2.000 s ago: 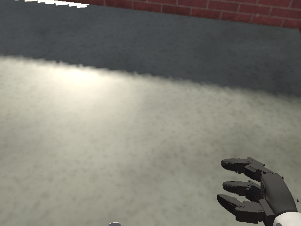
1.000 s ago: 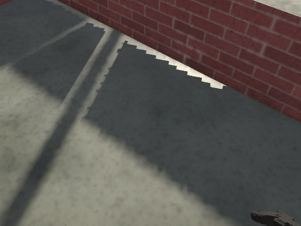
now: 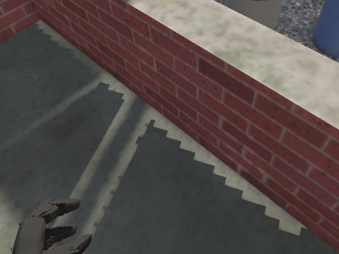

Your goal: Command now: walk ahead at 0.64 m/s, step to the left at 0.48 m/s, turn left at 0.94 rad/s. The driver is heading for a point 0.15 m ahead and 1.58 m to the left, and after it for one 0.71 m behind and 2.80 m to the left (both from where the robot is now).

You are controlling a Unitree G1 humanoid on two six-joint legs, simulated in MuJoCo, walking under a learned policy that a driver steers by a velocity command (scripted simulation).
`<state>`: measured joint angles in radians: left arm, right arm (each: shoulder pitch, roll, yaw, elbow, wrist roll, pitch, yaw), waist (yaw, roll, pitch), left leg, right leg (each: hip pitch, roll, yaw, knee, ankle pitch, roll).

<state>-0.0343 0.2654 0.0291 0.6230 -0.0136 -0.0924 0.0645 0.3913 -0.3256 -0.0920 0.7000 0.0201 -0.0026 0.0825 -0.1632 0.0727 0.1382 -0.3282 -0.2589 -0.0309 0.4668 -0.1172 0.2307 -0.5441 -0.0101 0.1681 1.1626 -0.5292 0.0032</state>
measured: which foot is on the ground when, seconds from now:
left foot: down 0.00-0.14, up 0.16-0.46, down 0.48-0.88, up 0.90-1.00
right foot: up 0.00-0.10, down 0.12-0.48, up 0.50-0.88, down 0.90-1.00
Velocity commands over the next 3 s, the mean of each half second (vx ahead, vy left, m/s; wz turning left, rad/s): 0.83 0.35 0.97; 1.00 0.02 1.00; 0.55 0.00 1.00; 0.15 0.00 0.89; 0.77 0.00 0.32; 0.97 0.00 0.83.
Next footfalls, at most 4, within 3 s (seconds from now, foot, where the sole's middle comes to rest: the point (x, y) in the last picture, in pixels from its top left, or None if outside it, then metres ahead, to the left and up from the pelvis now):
0.12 right None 0.26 -0.18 -0.76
0.48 left None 0.39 0.26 -0.76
0.90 right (83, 158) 0.87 0.34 -0.76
1.32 left None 0.83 0.78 -0.76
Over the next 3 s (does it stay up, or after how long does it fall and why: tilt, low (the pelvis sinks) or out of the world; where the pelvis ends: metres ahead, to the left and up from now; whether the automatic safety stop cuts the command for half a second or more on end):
stays up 0.51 1.31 0.00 its command is cut before an obstacle from the start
